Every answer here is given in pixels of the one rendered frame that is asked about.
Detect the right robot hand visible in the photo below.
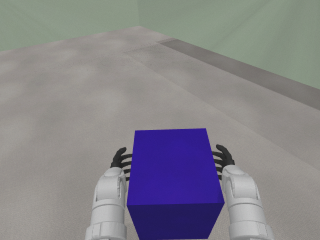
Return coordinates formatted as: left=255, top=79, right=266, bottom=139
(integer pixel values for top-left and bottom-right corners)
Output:
left=212, top=144, right=235, bottom=180

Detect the robot left forearm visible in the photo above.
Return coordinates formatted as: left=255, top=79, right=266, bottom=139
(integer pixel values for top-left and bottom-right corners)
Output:
left=84, top=167, right=127, bottom=240

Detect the robot right forearm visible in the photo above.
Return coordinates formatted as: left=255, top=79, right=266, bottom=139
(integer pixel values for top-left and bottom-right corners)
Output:
left=221, top=164, right=275, bottom=240

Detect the left robot hand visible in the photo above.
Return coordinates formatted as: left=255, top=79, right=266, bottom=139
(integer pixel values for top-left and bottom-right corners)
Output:
left=110, top=147, right=133, bottom=181

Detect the carton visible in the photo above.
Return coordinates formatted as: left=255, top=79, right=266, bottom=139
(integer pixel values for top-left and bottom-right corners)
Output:
left=126, top=128, right=225, bottom=240

